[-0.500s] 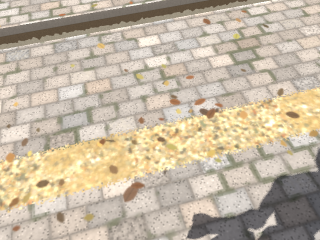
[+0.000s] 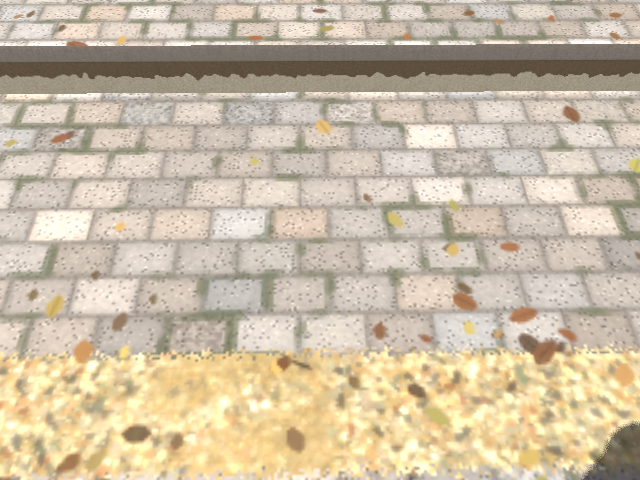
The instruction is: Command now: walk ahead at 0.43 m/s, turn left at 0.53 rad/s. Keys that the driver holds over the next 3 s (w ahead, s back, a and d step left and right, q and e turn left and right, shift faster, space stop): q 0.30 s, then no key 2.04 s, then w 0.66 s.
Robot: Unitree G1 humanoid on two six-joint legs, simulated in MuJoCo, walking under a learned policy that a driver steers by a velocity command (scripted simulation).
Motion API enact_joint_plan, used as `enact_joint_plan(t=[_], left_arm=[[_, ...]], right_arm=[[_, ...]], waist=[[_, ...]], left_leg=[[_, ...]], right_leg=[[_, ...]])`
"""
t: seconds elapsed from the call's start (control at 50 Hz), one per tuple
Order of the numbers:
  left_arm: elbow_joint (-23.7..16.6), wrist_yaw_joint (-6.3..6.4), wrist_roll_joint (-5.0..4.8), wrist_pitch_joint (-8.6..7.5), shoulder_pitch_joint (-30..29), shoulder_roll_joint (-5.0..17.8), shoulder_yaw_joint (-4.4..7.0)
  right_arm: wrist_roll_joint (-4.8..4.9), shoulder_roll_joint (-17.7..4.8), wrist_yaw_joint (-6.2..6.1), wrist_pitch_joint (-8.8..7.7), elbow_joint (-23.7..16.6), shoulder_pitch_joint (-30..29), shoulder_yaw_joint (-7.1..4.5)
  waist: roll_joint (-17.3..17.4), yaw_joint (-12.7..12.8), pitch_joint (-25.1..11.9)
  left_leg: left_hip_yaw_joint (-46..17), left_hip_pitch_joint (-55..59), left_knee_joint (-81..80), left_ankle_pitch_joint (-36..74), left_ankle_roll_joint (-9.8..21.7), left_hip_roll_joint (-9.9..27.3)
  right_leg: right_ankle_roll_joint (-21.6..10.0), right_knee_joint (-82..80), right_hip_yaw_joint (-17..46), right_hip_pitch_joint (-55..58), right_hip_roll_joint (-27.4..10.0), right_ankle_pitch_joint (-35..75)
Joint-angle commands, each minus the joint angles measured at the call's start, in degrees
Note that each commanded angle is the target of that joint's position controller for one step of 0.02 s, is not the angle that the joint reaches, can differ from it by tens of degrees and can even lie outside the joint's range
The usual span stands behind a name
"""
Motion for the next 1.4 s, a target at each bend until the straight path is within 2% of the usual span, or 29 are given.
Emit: enact_joint_plan(t=[0.02,0.04,0.06,0.1,0.14,0.18,0.24,0.28,0.34,0.36,0.38,0.4,0.42,0.44,0.46,0.48,0.5,0.54,0.58,0.64,0.68,0.7,0.72,0.74,0.76,0.78,0.86,1.04,1.4], left_arm=[[-7.8,-0.23,-0.32,-4.30,-4.0,6.7,0.85],[-7.7,0.33,0.90,-3.66,-3.8,8.0,1.58],[-7.7,0.41,1.36,-2.56,-2.4,8.3,1.94],[-8.2,0.76,1.74,-0.93,-0.9,6.5,1.75],[-9.4,1.32,1.88,-0.21,-3.1,5.3,1.46],[-10.5,1.42,2.02,0.01,-6.2,4.1,1.01],[-11.8,0.63,1.37,-0.02,-11.3,4.2,0.75],[-12.5,0.19,1.00,0.02,-13.8,4.7,0.92],[-12.3,-0.48,1.18,-0.60,-12.3,6.6,1.74],[-12.0,-0.58,1.36,-1.06,-10.5,6.6,1.94],[-11.8,-0.46,2.04,-1.66,-8.4,7.3,2.21],[-12.4,0.06,3.17,-1.82,-6.4,10.2,2.62],[-11.5,0.26,4.43,-0.93,-4.9,11.4,2.89],[-11.4,0.12,2.31,-0.23,-4.4,7.3,2.14],[-12.3,0.02,1.40,0.29,-5.8,5.3,1.49],[-12.2,-0.17,1.71,1.00,-6.8,5.0,1.22],[-12.4,-0.24,1.46,1.60,-8.6,4.8,0.98],[-12.4,-0.31,1.96,2.58,-11.8,5.1,0.92],[-12.0,-0.33,1.92,3.13,-11.6,5.1,1.12],[-11.1,-0.24,1.28,3.47,-9.7,5.7,1.22],[-10.3,-0.28,0.82,3.54,-8.3,4.8,0.74],[-9.8,-0.50,1.11,3.19,-7.2,3.9,0.31],[-10.1,-0.85,1.98,2.74,-6.1,3.2,0.10],[-10.1,-0.97,2.30,2.41,-7.5,1.8,-0.16],[-10.0,-0.91,2.42,2.31,-9.1,2.2,-0.14],[-9.5,-0.77,2.21,2.33,-9.0,2.2,-0.02],[-7.6,-0.27,1.67,2.37,-7.1,2.5,0.21],[-3.5,0.27,1.11,2.81,-6.7,2.5,0.49],[5.9,1.82,0.61,4.63,-7.8,2.6,1.02]], right_arm=[[-0.32,-9.1,-0.21,-0.78,-3.3,8.1,-2.67],[-0.53,-7.2,-0.40,-0.72,-4.5,4.8,-2.14],[-1.25,-6.7,-0.63,-0.63,-5.4,3.6,-1.94],[-1.20,-7.7,-1.22,-0.67,-5.8,4.0,-2.30],[-1.02,-9.4,-2.28,-0.33,-5.8,4.4,-2.81],[-0.24,-9.6,-3.23,0.71,-5.7,5.3,-2.99],[0.43,-9.3,-4.39,2.44,-5.9,6.4,-3.04],[0.22,-9.2,-4.77,3.20,-6.0,7.3,-3.04],[-0.05,-7.8,-4.91,3.64,-6.7,6.4,-2.69],[0.02,-7.2,-4.88,3.51,-7.1,5.1,-2.40],[-0.19,-5.9,-4.72,3.12,-7.4,5.0,-1.95],[-1.33,-2.9,-4.59,2.57,-8.6,5.7,-0.89],[-0.81,-1.7,-4.49,2.33,-8.0,14.5,-0.45],[-0.95,-6.7,-4.16,2.66,-6.5,16.6,-1.22],[-0.46,-9.7,-4.25,3.67,-6.3,11.5,-2.14],[-0.37,-9.1,-4.66,4.76,-6.3,8.4,-2.20],[-0.59,-8.5,-4.84,5.63,-6.7,7.0,-2.13],[-0.26,-4.9,-4.39,6.22,-6.4,7.6,-1.14],[-0.61,-2.1,-4.18,5.66,-5.9,7.4,-0.19],[-0.65,-2.9,-3.81,5.13,-4.9,7.6,-0.44],[-1.25,-3.1,-3.46,5.06,-4.1,8.2,-0.53],[-2.16,-4.6,-3.50,4.98,-5.1,7.1,-0.60],[-2.57,-8.0,-3.73,5.01,-5.8,5.6,-1.23],[-2.55,-5.3,-3.39,4.67,-4.6,5.0,-0.70],[-2.77,-2.6,-3.15,4.09,-5.0,3.6,0.11],[-2.95,-2.2,-3.11,3.52,-4.7,3.3,0.30],[-1.88,-2.9,-3.51,2.05,-3.6,6.0,0.26],[-1.41,-1.6,-3.81,2.01,-2.3,8.4,0.40],[-1.19,-0.9,-4.09,1.75,4.1,10.4,0.31]], waist=[[-1.6,-3.0,-10.4],[-1.8,-0.9,-8.0],[-0.5,0.8,-7.5],[0.2,1.8,-7.6],[1.4,1.7,-7.6],[2.9,0.6,-9.1],[4.6,-1.6,-10.4],[5.3,-2.7,-10.1],[6.5,-1.9,-9.9],[7.0,-0.5,-9.7],[6.1,0.6,-10.6],[0.1,0.6,-14.9],[-15.7,-3.2,-19.3],[-13.5,-2.7,-21.3],[-8.6,-0.6,-16.7],[-5.8,-0.3,-14.5],[-5.5,-0.4,-11.6],[-7.8,-2.4,-8.7],[-10.3,-1.6,-9.4],[-10.8,-1.0,-11.4],[-9.5,-1.8,-10.2],[-6.9,-1.2,-9.6],[0.3,1.2,-7.9],[6.2,1.5,-6.8],[6.1,1.0,-4.6],[6.2,1.2,-3.6],[3.2,0.8,-2.8],[-0.3,0.2,-4.6],[0.0,0.3,-3.2]], left_leg=[[-30.5,31.8,-18.4,13.5,11.4,17.1],[-24.7,24.6,-18.4,23.1,10.4,15.1],[-21.9,19.3,-18.7,30.0,10.3,14.0],[-18.2,14.8,-19.2,38.0,10.6,12.4],[-15.4,12.5,-18.5,41.3,10.0,10.3],[-13.8,12.7,-16.8,39.3,8.0,8.3],[-15.5,14.2,-14.8,31.7,5.3,7.5],[-18.6,16.3,-12.8,27.4,4.5,8.1],[-23.9,20.0,-8.1,22.4,3.6,9.4],[-24.3,19.9,-5.7,20.9,2.7,8.7],[-23.2,18.4,-2.0,18.1,0.7,6.1],[-18.6,13.4,8.2,7.4,-1.8,1.7],[-14.0,0.4,21.6,-27.9,-6.0,-6.0],[-14.9,-2.4,28.0,-31.1,-8.0,-2.3],[-13.8,-4.0,32.0,-28.0,-9.4,-0.8],[-12.3,-4.5,32.9,-25.3,-10.2,-0.1],[-12.0,-4.1,31.7,-23.0,-10.6,0.7],[-8.4,2.8,21.8,-19.6,-10.6,2.0],[-5.4,7.8,11.4,-18.6,-10.4,2.3],[-4.5,13.6,-1.7,-8.7,-8.9,2.7],[-3.6,19.6,-11.2,-1.7,-6.5,2.1],[-7.5,22.2,-11.7,0.6,-4.7,5.6],[-12.7,19.4,-12.2,-2.3,-2.0,10.3],[-13.3,10.7,-14.7,-14.0,-0.6,10.0],[-12.9,7.0,-16.7,-19.0,-1.5,8.8],[-12.3,5.6,-17.1,-19.0,-2.8,8.2],[-10.6,8.1,-14.2,-9.1,-4.3,7.0],[-9.0,11.9,-11.7,1.6,-4.0,5.7],[-7.3,13.4,-13.6,4.8,-4.4,4.8]], right_leg=[[-1.2,11.2,6.9,-30.9,-1.9,4.5],[-0.6,7.7,6.5,-27.0,-3.4,5.7],[-0.2,6.4,6.6,-23.1,-4.0,5.8],[1.4,1.4,5.6,-21.0,-3.7,7.1],[2.6,-5.7,4.7,-21.4,-1.8,11.6],[3.2,-13.7,4.6,-20.5,-0.1,17.8],[3.4,-24.1,5.1,-18.4,2.4,25.7],[3.3,-28.6,5.8,-18.1,3.6,25.7],[1.4,-34.5,6.9,-16.2,3.8,23.0],[0.1,-38.4,6.3,-13.0,3.6,25.8],[-1.9,-42.4,6.8,-6.7,1.2,35.3],[-5.8,-40.9,14.8,3.5,-8.2,54.0],[-18.4,-39.8,31.2,16.6,-20.6,69.5],[-20.7,-41.5,37.8,15.5,-22.7,56.1],[-18.3,-41.7,31.7,12.3,-18.7,47.4],[-15.9,-42.6,27.3,8.9,-15.5,39.9],[-14.9,-44.1,24.8,4.5,-13.9,34.1],[-12.3,-47.0,17.4,-3.9,-8.7,27.0],[-12.2,-47.3,14.0,-4.5,-6.8,27.1],[-12.9,-46.0,15.0,-2.5,-8.0,22.3],[-9.8,-45.8,14.2,-6.3,-6.8,13.2],[-6.5,-44.9,13.0,-9.7,-5.7,7.6],[-3.3,-42.1,8.5,-11.5,-1.5,4.0],[-0.9,-40.0,4.2,-5.2,1.2,8.5],[-0.1,-38.4,4.1,-2.2,1.3,12.5],[-0.4,-37.8,4.3,-1.1,1.1,14.5],[-1.7,-37.5,5.3,-1.2,0.3,18.8],[-1.1,-36.1,5.6,0.9,-0.2,26.3],[-0.9,-36.9,5.5,3.1,-0.2,26.9]])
